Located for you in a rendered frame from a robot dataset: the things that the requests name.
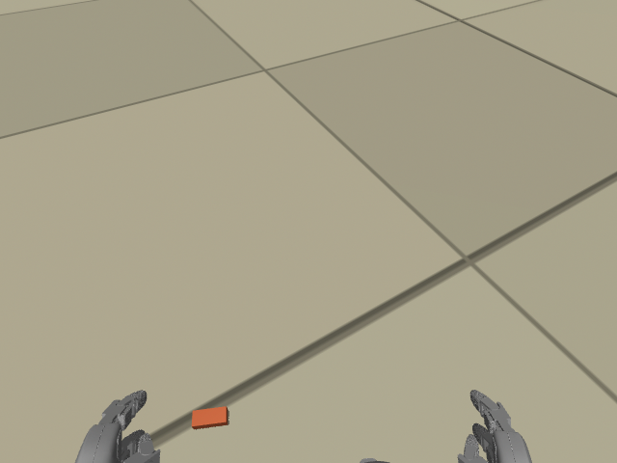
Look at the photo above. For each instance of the small box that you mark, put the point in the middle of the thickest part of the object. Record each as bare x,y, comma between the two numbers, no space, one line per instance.
210,417

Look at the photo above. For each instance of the right robot hand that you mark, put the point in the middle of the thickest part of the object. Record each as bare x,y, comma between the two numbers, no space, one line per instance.
501,443

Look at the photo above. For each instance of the left robot hand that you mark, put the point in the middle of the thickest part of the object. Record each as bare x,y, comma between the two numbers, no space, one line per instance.
103,443

